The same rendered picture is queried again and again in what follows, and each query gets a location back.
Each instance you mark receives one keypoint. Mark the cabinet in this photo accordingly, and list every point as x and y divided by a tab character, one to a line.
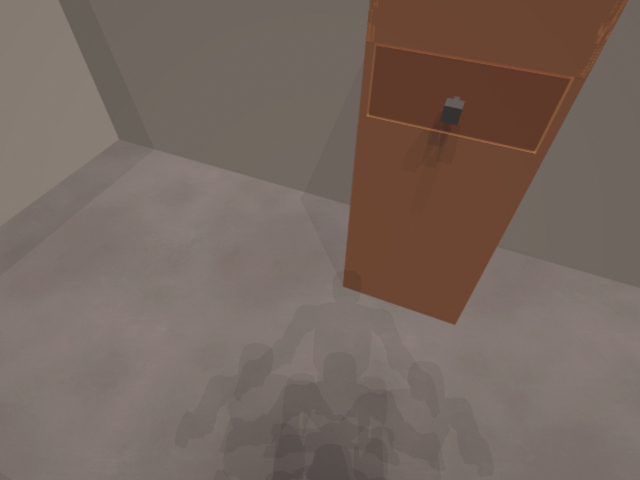
429	207

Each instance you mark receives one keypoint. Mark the drawer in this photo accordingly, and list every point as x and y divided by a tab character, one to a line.
503	104

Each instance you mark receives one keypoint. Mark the handle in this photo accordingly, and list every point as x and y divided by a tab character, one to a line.
452	110

